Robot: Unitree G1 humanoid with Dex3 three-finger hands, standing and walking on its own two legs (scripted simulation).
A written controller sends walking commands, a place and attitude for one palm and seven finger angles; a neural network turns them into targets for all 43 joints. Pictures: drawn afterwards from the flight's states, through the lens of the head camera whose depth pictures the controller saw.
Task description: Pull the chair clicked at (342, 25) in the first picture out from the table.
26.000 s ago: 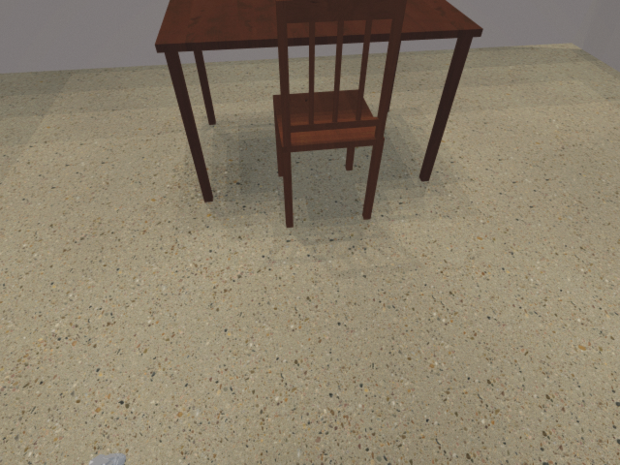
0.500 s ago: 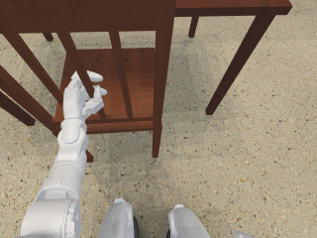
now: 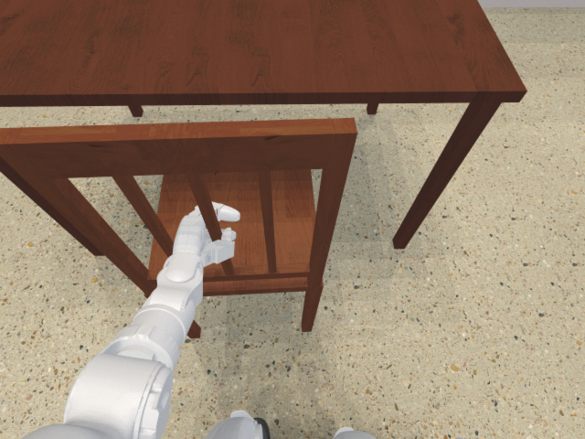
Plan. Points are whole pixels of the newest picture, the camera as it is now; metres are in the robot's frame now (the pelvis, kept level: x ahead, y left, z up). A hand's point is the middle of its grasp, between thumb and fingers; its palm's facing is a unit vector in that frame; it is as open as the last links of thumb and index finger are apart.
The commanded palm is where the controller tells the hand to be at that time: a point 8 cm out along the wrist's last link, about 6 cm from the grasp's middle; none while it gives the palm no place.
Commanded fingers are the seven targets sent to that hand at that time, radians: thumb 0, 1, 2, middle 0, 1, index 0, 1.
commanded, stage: step backward, pulling the chair out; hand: left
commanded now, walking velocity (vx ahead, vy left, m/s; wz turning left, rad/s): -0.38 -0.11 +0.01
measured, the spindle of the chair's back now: (215, 232) +0.43 +0.12 -0.05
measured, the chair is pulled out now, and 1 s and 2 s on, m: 0.07 0.22 0.34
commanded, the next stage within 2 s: none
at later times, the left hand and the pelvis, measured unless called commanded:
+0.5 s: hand (240, 303) +0.31 +0.08 -0.05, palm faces -0.07 -0.99 -0.15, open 4.9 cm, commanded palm +0.32 +0.13 -0.04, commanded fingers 0.00 0.90 0.90 -0.50 -1.45 -0.50 -1.45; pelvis -0.07 -0.01 +0.01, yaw +0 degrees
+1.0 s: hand (226, 338) +0.26 +0.09 -0.05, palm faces -0.04 -0.98 -0.19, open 5.0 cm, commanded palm +0.27 +0.14 -0.04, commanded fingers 0.00 0.90 0.90 -0.50 -1.45 -0.50 -1.45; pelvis -0.09 -0.01 +0.01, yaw +0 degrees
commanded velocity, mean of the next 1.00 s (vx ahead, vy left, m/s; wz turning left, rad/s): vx -0.38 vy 0.00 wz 0.03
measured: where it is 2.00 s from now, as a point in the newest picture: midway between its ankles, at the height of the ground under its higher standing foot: outside the picture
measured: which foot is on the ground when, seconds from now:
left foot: down 0.00-0.88, up 0.90-1.00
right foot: down 0.00-1.00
